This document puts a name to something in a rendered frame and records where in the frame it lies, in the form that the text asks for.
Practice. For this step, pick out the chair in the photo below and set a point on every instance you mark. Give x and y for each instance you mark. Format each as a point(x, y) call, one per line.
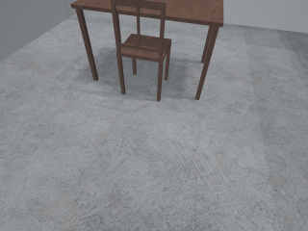
point(142, 47)

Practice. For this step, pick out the table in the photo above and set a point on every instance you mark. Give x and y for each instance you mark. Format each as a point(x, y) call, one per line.
point(202, 12)

